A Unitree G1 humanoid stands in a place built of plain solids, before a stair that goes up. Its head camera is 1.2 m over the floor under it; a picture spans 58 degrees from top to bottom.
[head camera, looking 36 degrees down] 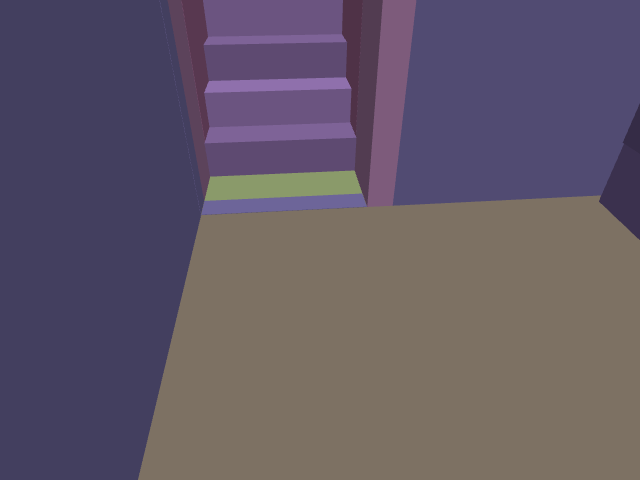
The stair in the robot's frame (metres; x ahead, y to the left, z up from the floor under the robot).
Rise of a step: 0.21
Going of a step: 0.24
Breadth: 0.86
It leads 5 degrees to the left of straight ahead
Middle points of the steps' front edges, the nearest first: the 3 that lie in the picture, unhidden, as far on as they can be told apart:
2.33 0.22 0.21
2.56 0.24 0.42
2.80 0.26 0.63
